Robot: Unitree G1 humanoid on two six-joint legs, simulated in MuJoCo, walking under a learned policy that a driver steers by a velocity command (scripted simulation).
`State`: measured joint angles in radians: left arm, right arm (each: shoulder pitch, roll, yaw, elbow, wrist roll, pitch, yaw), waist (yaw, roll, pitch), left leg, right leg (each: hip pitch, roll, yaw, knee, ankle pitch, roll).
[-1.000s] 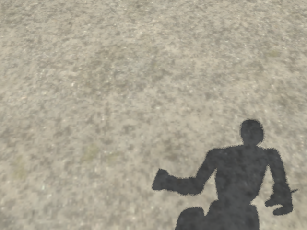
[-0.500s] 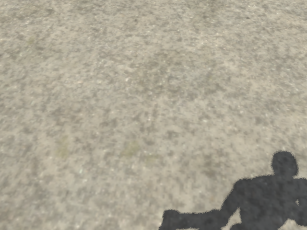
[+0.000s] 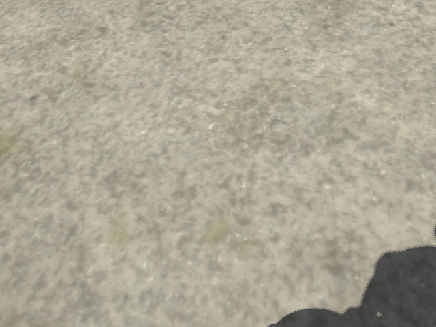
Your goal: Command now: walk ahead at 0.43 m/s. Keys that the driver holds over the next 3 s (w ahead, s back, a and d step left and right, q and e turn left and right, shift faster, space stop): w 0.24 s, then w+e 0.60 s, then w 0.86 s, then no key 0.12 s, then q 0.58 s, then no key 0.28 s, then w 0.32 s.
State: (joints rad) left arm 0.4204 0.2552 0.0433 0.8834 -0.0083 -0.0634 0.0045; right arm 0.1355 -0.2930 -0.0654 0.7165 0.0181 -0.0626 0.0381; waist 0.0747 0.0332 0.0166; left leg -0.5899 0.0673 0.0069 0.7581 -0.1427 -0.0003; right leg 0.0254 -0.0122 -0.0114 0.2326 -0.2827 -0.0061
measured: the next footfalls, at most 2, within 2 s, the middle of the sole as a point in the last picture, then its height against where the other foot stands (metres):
left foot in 0.14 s outside the picture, level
right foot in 0.74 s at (279, 310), level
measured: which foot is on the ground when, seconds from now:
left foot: up 0.00-0.12, down 0.14-0.72, up 0.74-1.00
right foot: down 0.00-0.16, up 0.18-0.72, down 0.74-1.00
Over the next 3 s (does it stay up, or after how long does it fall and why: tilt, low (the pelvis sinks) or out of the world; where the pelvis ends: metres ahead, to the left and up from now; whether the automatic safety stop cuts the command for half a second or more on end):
stays up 1.16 -0.18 0.00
